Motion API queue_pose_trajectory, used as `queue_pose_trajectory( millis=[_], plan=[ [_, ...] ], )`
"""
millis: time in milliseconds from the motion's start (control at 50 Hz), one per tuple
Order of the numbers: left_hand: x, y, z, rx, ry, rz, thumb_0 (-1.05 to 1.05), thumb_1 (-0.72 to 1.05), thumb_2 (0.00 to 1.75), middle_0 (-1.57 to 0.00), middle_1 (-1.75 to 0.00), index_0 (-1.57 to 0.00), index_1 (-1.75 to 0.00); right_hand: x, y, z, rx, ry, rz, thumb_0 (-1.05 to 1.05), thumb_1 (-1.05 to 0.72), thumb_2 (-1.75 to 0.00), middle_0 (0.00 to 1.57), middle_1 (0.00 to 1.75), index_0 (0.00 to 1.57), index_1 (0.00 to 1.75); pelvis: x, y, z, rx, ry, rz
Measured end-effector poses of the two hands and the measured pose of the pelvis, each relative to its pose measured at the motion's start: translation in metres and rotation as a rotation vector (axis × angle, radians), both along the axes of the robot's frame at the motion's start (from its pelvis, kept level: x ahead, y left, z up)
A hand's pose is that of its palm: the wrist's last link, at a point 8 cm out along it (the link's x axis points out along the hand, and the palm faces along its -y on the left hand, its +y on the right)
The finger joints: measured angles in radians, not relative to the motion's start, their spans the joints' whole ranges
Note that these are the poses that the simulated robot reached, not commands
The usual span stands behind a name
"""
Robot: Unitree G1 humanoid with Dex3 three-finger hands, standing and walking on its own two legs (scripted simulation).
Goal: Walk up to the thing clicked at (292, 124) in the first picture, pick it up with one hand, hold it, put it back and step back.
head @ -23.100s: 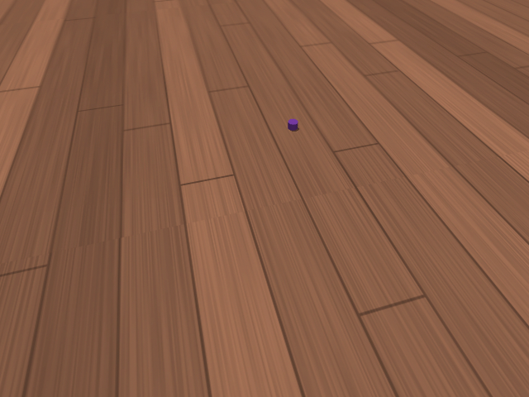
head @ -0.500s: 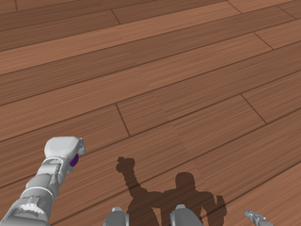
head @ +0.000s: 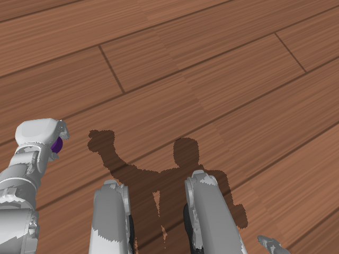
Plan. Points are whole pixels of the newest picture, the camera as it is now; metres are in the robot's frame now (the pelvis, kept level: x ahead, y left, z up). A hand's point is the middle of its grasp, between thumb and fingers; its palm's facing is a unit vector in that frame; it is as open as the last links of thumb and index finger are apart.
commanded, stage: crouch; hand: left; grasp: from above
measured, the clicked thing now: (47, 142) +0.42 +0.29 -0.18
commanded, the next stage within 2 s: lower in 0.94 s
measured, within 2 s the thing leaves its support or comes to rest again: neither
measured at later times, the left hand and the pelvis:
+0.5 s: hand (58, 150) +0.42 +0.29 -0.27, palm faces -0.49 -0.06 -0.87, open 6.7 cm; pelvis +0.00 -0.01 -0.09, yaw -3 degrees
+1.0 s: hand (60, 150) +0.43 +0.30 -0.32, palm faces -0.48 -0.06 -0.88, open 6.7 cm; pelvis -0.01 +0.00 -0.15, yaw -4 degrees
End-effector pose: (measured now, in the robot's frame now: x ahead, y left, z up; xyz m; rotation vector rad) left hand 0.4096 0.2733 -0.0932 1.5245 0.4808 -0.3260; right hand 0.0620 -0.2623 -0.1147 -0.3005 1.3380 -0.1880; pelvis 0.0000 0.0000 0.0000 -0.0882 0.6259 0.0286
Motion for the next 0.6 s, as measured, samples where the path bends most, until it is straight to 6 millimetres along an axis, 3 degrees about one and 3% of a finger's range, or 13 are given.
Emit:
queue_pose_trajectory(
  millis=[120,300,600],
  plan=[
    [0.008,0.01,-0.042,-0.004,-0.038,-0.004,-0.05,0.32,0.34,-0.66,-0.49,-0.95,-0.53,0.016,-0.01,-0.029,-0.021,0.013,0.071,0.01,-0.9,-0.9,0.2,0.3,0.21,0.3,0.001,-0.003,-0.035,-0.014,0.025,0.002],
    [0.018,0.022,-0.082,0.014,-0.036,0.039,-0.05,0.32,0.32,-0.68,-0.47,-0.98,-0.5,0.03,-0.021,-0.058,-0.032,0.01,0.116,0.01,-0.9,-0.9,0.2,0.3,0.2,0.3,0.001,-0.005,-0.068,-0.024,0.025,-0.01],
    [0.023,0.022,-0.131,-0.02,-0.01,0.02,-0.05,0.34,0.27,-0.69,-0.45,-1.0,-0.48,-0.001,-0.02,-0.094,-0.015,0.095,0.097,0.0,-0.91,-0.9,0.2,0.3,0.2,0.3,-0.003,-0.005,-0.109,-0.036,0.0,-0.029]
  ],
)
